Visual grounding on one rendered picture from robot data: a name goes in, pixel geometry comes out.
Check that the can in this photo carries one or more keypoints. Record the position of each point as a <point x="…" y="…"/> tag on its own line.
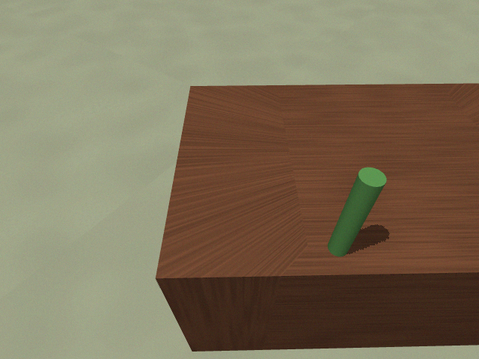
<point x="366" y="189"/>

